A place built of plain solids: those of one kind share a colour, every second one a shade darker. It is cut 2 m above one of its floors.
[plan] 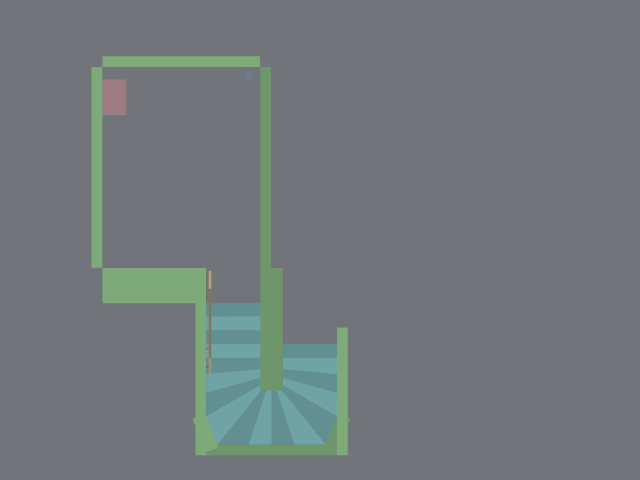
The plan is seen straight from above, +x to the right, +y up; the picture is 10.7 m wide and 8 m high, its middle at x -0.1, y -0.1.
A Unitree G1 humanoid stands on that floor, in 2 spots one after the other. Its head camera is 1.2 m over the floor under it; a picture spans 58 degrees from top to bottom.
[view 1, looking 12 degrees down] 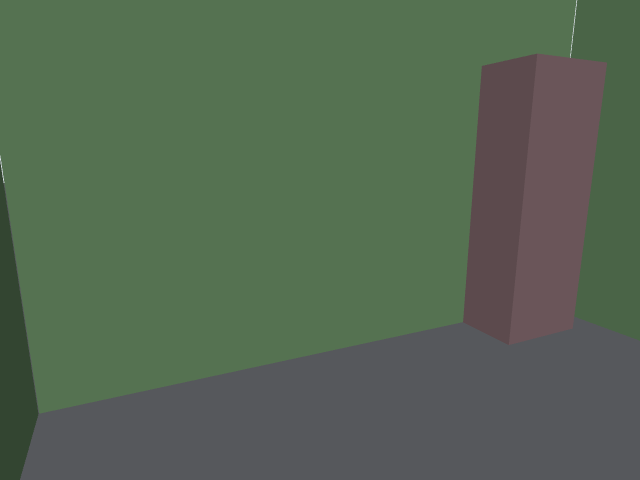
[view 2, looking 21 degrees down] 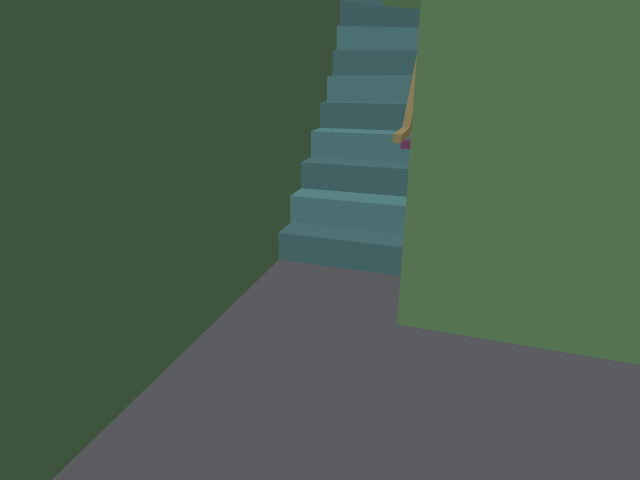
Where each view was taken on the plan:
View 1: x -1.56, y -0.14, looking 155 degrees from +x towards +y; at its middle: wall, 2.45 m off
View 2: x -2.22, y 1.38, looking -72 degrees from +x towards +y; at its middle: tread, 2.84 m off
